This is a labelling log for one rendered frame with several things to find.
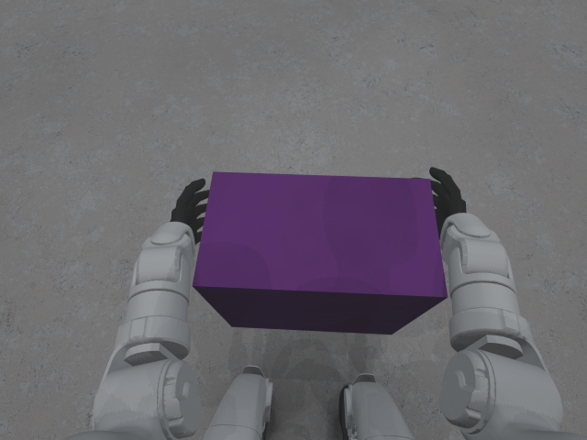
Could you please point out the carton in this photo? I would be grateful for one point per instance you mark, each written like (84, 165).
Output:
(320, 253)

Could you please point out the robot left upper arm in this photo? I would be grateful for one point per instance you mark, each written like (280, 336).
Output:
(153, 401)

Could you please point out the robot right upper arm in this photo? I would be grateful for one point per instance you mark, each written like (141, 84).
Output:
(491, 397)

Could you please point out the robot right hand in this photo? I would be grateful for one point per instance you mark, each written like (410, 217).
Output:
(448, 202)

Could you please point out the left robot thigh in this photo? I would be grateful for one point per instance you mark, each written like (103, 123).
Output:
(245, 408)

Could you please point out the left robot forearm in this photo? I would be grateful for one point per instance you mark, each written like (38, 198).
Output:
(157, 306)

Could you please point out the robot right shin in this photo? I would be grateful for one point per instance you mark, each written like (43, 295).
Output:
(361, 378)

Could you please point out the robot left hand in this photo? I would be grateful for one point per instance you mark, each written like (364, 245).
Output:
(187, 208)

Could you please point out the right robot forearm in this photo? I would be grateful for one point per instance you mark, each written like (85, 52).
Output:
(485, 309)

